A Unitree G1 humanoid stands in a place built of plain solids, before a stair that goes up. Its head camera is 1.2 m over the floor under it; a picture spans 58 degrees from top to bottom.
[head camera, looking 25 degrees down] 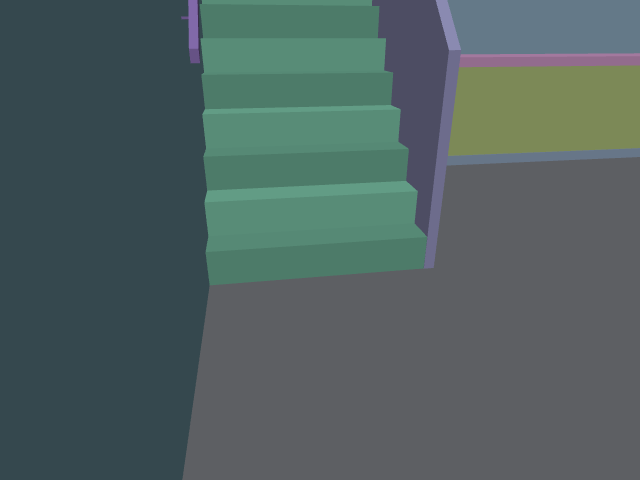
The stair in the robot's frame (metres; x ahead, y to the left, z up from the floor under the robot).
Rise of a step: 0.20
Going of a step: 0.20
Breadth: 1.20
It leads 9 degrees to the left of straight ahead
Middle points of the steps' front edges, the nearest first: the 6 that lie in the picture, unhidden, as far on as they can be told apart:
2.09 0.00 0.20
2.29 0.03 0.40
2.49 0.06 0.60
2.68 0.09 0.80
2.88 0.12 1.00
3.08 0.15 1.20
